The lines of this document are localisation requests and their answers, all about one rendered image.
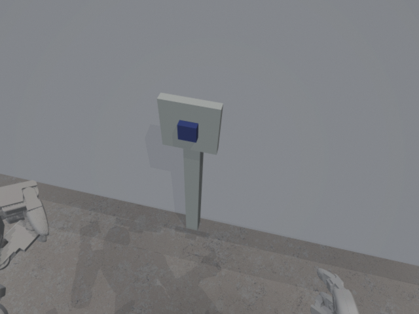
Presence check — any button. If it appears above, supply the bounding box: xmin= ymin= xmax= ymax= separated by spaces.
xmin=177 ymin=120 xmax=198 ymax=143

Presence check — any robot right hand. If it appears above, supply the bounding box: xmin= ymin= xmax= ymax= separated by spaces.
xmin=310 ymin=268 xmax=360 ymax=314

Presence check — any panel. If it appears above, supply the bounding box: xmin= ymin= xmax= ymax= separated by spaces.
xmin=157 ymin=93 xmax=223 ymax=231

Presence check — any robot left hand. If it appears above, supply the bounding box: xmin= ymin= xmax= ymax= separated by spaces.
xmin=0 ymin=180 xmax=49 ymax=270

